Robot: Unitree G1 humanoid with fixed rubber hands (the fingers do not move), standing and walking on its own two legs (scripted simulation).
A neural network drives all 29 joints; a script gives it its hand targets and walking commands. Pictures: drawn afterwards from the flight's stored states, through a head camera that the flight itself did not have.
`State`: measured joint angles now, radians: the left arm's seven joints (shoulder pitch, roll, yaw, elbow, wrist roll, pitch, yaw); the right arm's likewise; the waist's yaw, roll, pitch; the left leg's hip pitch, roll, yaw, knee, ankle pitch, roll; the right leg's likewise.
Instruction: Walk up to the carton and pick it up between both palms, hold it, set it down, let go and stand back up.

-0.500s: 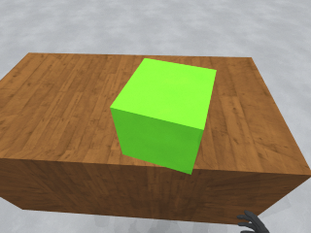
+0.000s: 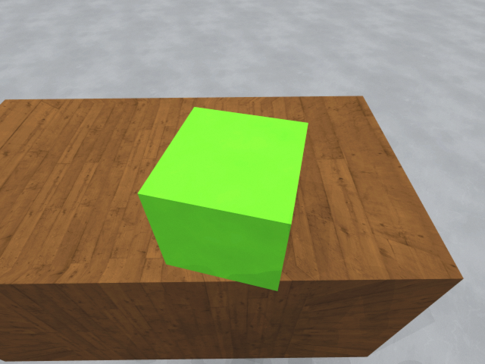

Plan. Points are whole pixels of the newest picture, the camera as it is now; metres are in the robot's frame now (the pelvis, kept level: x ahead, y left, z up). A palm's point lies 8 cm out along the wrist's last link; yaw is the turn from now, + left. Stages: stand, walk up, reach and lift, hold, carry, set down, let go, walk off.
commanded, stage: walk up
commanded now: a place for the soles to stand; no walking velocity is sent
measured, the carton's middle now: (234, 196) +0.45 +0.01 +0.01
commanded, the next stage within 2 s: reach and lift in 1.86 s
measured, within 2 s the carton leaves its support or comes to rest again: neither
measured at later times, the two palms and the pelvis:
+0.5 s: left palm out of the picture +0.13 +0.25 -0.10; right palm (393, 335) +0.19 -0.25 -0.09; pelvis +0.05 -0.01 +0.00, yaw -1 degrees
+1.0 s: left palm out of the picture +0.17 +0.26 -0.09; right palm (398, 353) +0.17 -0.25 -0.09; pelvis +0.06 +0.00 +0.01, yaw -3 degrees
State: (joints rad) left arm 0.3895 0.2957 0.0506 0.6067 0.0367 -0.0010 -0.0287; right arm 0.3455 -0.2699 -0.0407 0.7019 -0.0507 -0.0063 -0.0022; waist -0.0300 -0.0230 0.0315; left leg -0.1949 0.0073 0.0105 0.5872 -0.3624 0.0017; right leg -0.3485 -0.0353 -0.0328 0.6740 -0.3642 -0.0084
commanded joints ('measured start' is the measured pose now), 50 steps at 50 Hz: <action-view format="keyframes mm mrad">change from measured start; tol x8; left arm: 1 102 105 46 -72 6 -48 13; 3 125 236 74 -68 -6 -36 29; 15 -49 157 -2 -62 -46 -6 38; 50 -77 115 -6 -14 -37 -20 27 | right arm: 1 -103 -128 -24 -98 27 -11 13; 10 -7 -57 -6 -106 25 9 -4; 17 -98 -177 -21 -124 25 0 -13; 50 -138 -129 6 -80 50 -8 5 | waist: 1 87 97 8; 3 97 -149 -23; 6 96 -78 45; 15 0 -101 -76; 18 57 67 -87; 21 44 61 4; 50 32 12 -37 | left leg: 1 -303 119 -74 -52 91 77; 3 -321 -19 18 261 -248 -12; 6 -388 34 -61 446 -227 -18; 12 -114 21 23 118 -43 -30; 16 145 115 -119 -74 333 45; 17 81 201 -219 -103 280 85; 20 -102 141 -142 -147 115 64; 25 14 129 -105 -95 364 51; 50 -9 119 -67 -161 250 47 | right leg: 1 324 16 32 -196 223 -33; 3 252 -315 518 -391 -9 -212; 4 220 -355 554 -391 29 -270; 11 148 -196 213 -245 612 -200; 13 108 -174 189 -197 652 -157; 16 -79 -133 151 -170 366 -52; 18 73 -42 100 -176 49 -8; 26 101 -76 123 -217 322 -31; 50 116 -56 138 -226 270 -28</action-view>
